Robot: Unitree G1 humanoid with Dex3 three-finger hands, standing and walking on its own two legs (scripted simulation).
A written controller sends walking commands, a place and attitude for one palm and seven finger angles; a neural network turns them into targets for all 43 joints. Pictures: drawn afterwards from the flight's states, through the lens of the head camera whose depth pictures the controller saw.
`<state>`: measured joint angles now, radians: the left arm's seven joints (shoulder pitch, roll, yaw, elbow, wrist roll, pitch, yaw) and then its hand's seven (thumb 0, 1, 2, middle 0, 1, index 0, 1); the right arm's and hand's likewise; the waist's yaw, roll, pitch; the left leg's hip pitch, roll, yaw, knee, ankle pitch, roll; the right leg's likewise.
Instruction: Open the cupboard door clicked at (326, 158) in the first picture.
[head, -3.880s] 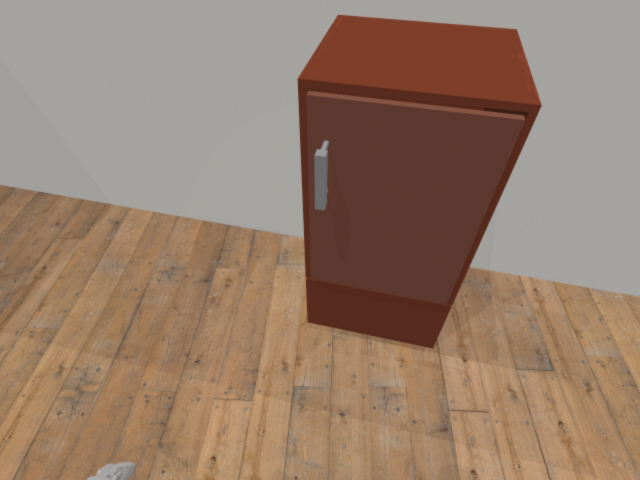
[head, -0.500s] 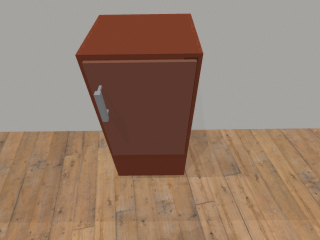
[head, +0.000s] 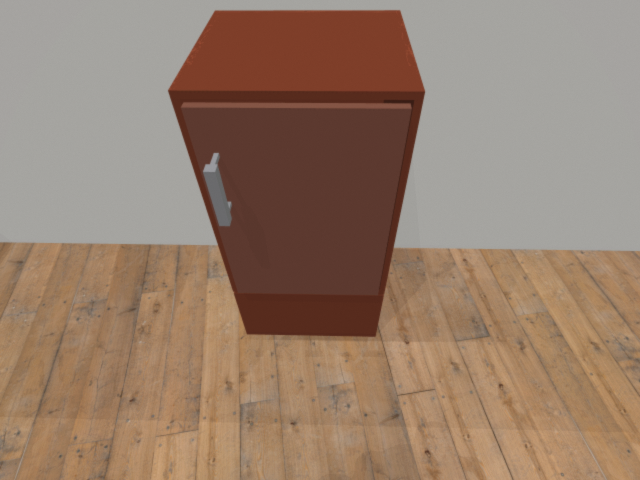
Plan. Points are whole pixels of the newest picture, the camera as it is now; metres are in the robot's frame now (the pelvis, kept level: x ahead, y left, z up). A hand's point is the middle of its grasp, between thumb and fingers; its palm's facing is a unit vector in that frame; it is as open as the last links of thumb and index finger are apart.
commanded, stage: look again from close up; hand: left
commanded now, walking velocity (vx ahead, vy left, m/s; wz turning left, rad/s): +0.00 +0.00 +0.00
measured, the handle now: (220, 190) +0.64 +0.25 -0.05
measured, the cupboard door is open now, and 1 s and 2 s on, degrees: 0 0 0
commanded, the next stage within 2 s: shuffle to correct the standing spot in 0.36 s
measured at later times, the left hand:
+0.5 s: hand out of the picture +0.02 +0.18 -0.17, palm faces +0.02 -0.98 -0.22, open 7.3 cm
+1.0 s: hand out of the picture +0.12 +0.20 -0.17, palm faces +0.01 -0.97 -0.22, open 7.3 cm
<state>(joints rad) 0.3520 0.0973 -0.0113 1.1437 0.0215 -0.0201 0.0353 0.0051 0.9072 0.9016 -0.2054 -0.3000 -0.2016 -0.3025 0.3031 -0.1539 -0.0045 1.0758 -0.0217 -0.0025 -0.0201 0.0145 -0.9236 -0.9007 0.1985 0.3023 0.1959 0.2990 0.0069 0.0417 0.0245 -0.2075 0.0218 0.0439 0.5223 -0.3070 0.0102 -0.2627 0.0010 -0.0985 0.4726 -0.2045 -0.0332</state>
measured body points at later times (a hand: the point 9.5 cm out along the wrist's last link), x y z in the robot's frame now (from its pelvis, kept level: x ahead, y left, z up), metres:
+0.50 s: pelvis +0.01 +0.00 +0.00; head +0.02 -0.01 +0.45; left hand +0.02 +0.23 -0.15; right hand -0.01 -0.20 -0.17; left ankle -0.02 +0.11 -0.74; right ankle +0.03 -0.10 -0.74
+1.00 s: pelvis +0.09 +0.01 +0.00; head +0.12 -0.01 +0.44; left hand +0.12 +0.25 -0.15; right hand +0.01 -0.18 -0.17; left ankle -0.02 +0.11 -0.74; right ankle +0.11 -0.08 -0.71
